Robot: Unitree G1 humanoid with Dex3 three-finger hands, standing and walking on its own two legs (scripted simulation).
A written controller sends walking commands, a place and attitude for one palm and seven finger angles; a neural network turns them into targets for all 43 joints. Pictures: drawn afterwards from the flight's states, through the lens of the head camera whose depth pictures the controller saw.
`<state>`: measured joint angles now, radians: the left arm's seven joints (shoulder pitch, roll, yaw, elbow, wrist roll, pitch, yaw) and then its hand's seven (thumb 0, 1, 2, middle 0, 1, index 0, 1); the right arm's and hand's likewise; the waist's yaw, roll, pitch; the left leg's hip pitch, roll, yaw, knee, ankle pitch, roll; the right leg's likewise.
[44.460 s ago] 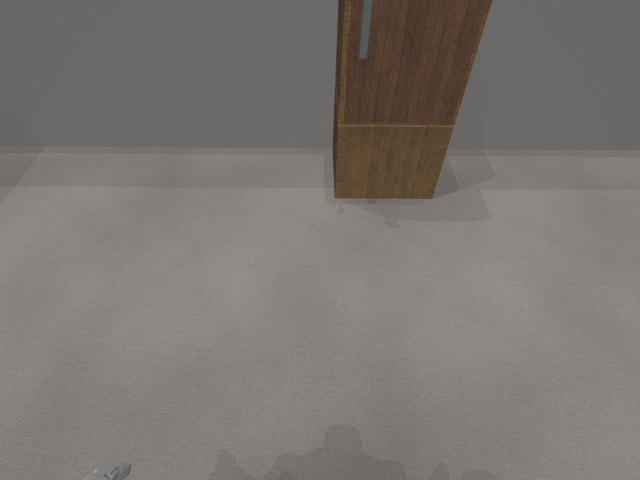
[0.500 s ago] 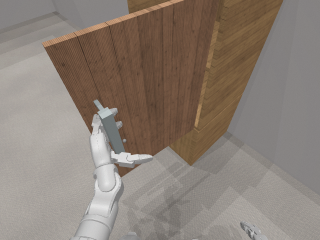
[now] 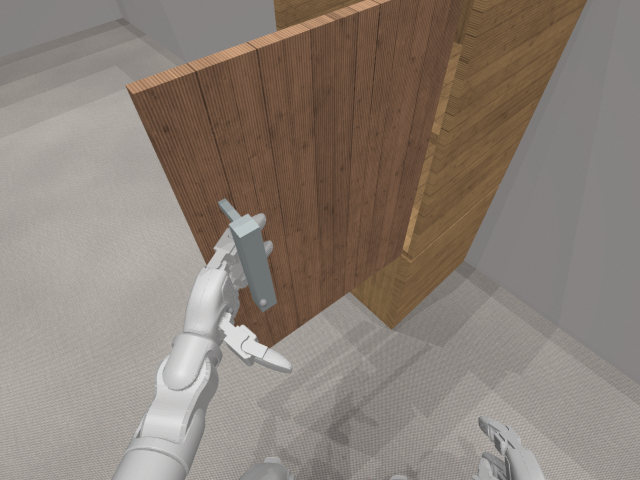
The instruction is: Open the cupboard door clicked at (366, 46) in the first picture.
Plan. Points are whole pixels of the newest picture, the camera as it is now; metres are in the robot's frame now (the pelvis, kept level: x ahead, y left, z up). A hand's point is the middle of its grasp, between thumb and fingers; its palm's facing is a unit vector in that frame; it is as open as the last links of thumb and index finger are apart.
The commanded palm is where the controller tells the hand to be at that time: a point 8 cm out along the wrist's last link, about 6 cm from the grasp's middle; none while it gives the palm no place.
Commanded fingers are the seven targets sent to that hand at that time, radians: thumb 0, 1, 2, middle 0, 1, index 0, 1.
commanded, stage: slide the hand sideways off the handle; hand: left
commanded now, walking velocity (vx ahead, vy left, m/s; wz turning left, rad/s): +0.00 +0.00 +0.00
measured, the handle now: (247, 257) +0.38 +0.12 +0.06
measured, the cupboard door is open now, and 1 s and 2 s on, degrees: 85 86 86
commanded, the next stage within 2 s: draw the hand back to the body in 0.92 s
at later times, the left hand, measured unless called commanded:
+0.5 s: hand (236, 329) +0.28 +0.12 +0.06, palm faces -0.12 -0.99 -0.03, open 16.1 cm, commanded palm +0.25 +0.19 +0.06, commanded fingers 0.00 -0.50 0.30 -0.15 -0.30 -0.15 -0.30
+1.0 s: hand (181, 357) +0.25 +0.17 +0.06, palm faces -0.08 -1.00 -0.04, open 16.3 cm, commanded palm +0.23 +0.23 +0.06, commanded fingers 0.00 -0.50 0.30 -0.15 -0.30 -0.15 -0.30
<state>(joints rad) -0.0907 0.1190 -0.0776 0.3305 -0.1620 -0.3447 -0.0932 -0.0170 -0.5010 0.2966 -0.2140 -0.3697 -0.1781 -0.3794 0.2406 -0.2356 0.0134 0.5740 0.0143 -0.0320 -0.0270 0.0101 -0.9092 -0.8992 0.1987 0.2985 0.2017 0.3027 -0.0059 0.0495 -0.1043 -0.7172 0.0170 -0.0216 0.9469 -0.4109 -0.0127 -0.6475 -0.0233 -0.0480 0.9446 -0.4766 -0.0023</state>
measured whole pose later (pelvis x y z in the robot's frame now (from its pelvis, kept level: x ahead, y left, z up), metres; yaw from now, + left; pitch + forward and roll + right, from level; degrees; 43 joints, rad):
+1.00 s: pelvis +0.01 -0.01 -0.01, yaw +0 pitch +12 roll -1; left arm 0.29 0.25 0.18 0.04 -0.32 -0.32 -0.34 -0.02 -0.50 0.30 -0.16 -0.31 -0.16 -0.31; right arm 0.25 -0.27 0.01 0.51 0.03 -0.10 -0.07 0.01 -0.91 -0.90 0.20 0.30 0.20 0.30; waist 0.00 0.05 -0.13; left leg -0.78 0.04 -0.05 1.03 -0.46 -0.03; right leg -0.70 0.00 -0.07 1.02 -0.53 -0.02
